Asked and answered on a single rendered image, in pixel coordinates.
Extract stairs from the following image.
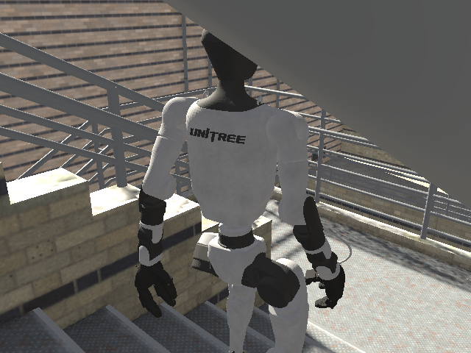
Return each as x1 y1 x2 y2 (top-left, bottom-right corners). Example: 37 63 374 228
0 302 366 353

